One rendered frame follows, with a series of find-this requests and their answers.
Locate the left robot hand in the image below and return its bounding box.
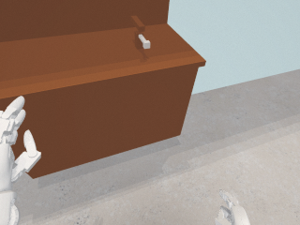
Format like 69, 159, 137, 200
0, 96, 41, 192

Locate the left robot forearm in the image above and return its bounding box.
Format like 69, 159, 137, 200
0, 190, 21, 225

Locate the counter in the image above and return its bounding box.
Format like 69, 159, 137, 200
0, 0, 206, 179

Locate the tap lever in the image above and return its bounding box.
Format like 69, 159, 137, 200
138, 34, 151, 49

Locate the right robot hand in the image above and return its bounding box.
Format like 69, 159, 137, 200
215, 189, 250, 225

